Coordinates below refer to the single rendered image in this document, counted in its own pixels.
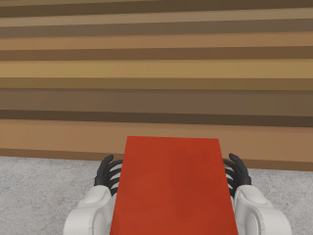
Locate right robot hand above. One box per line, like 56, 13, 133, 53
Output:
222, 153, 251, 200

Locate robot left forearm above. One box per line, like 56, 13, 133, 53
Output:
63, 185, 113, 235

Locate robot right forearm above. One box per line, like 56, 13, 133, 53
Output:
234, 185, 292, 235

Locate carton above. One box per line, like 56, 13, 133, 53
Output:
110, 136, 239, 235

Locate left robot hand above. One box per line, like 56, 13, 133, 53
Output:
94, 154, 123, 196

